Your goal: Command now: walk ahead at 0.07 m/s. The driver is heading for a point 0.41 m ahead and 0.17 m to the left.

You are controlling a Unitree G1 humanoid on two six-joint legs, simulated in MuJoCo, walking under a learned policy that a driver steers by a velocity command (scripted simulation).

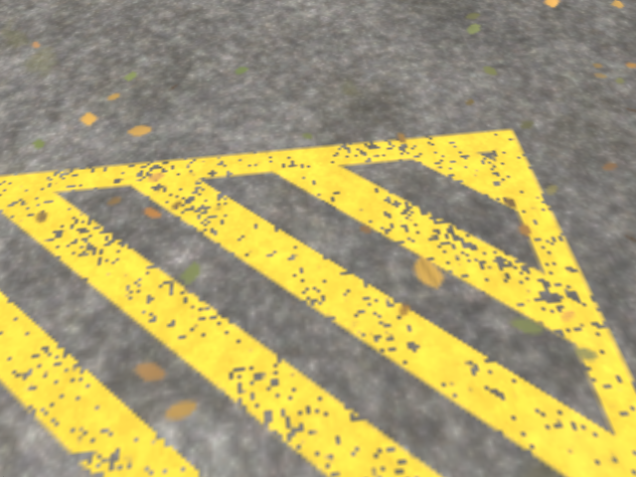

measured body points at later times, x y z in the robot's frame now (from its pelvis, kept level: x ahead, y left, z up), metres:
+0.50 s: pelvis +0.05 +0.02 +0.00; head +0.06 +0.03 +0.45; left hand +0.15 +0.29 -0.14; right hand +0.08 -0.23 -0.14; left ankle +0.00 +0.14 -0.73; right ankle +0.09 -0.11 -0.73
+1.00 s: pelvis +0.17 -0.01 +0.01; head +0.19 -0.01 +0.46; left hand +0.11 +0.24 -0.14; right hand +0.32 -0.26 -0.12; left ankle +0.21 +0.17 -0.66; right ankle +0.10 -0.10 -0.73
